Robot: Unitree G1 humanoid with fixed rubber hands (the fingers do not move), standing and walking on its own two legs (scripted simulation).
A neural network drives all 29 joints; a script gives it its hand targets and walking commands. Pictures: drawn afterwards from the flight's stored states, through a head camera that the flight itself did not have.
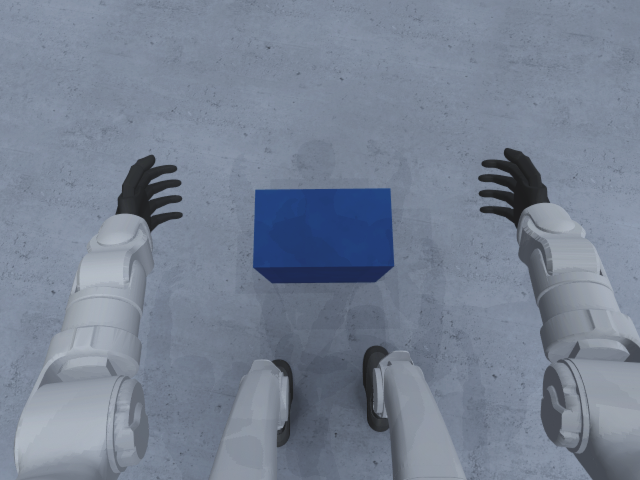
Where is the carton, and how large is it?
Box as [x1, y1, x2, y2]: [253, 188, 393, 282]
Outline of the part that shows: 389,188 255,190 253,267 271,282 363,282 377,280 393,266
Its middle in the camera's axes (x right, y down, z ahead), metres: +0.00 +0.00 +0.93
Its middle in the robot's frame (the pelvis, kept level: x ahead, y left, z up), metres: +0.49 +0.00 -0.53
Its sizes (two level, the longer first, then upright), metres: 0.282 0.164 0.290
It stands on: the floor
